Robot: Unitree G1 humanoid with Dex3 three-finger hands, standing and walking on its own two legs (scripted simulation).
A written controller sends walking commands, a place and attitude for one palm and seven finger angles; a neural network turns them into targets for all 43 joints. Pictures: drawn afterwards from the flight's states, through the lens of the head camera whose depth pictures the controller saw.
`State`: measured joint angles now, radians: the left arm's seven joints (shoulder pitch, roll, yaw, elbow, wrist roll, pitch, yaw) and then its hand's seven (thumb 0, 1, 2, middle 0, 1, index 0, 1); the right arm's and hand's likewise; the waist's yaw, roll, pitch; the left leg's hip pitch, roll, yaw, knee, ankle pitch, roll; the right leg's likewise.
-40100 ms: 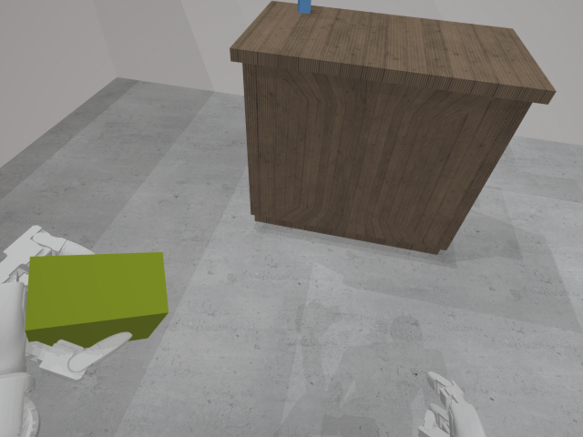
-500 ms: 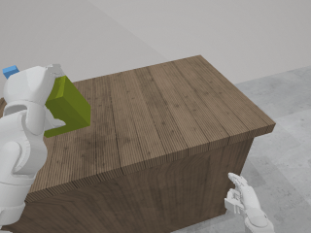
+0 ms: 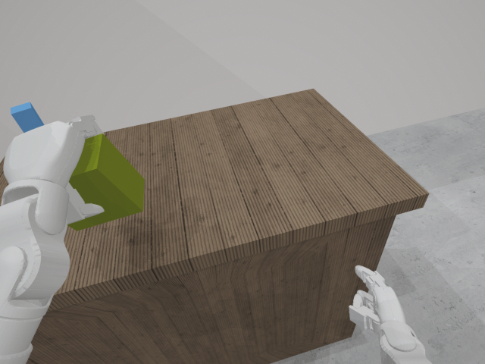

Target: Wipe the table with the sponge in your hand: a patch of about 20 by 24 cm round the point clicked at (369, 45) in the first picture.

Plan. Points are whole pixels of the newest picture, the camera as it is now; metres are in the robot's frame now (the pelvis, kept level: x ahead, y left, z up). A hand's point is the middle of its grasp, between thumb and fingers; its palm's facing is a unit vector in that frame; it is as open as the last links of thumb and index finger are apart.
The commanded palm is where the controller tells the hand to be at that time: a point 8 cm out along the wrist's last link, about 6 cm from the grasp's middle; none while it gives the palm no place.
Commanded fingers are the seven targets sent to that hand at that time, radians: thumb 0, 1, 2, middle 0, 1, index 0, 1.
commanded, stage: bring the sponge back beside the body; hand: left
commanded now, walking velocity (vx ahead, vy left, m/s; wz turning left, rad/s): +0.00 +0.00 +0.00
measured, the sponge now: (96, 192) +0.27 +0.28 +0.20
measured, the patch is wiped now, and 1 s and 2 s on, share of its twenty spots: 1.00 1.00 1.00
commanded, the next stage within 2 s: step back with the hand held close in 1.16 s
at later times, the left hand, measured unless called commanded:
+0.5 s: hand (69, 194) +0.23 +0.28 +0.23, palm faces +0.33 -0.11 -0.94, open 10.6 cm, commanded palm +0.16 +0.28 +0.31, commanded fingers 0.00 0.10 1.30 -1.20 -1.60 -1.20 -1.60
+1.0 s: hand (45, 211) +0.19 +0.29 +0.23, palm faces +0.39 -0.14 -0.91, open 10.6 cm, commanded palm +0.14 +0.29 +0.30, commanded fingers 0.00 0.10 1.30 -1.20 -1.60 -1.20 -1.60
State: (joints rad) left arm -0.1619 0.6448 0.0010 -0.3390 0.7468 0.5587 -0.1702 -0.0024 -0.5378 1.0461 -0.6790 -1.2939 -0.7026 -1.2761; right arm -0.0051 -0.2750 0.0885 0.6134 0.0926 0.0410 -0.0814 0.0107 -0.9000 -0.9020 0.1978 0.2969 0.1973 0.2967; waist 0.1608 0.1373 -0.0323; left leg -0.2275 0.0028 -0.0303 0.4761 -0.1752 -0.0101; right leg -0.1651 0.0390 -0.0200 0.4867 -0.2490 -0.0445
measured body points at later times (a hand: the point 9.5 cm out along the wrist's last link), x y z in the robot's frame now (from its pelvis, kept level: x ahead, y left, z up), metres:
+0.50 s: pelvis +0.00 +0.00 +0.00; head -0.04 -0.05 +0.44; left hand +0.21 +0.28 +0.28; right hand +0.27 -0.17 -0.05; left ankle +0.06 +0.13 -0.74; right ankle +0.01 -0.09 -0.74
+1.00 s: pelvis -0.01 +0.01 +0.00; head -0.05 -0.03 +0.44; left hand +0.17 +0.29 +0.28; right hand +0.27 -0.16 -0.04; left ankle +0.06 +0.13 -0.74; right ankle +0.01 -0.09 -0.74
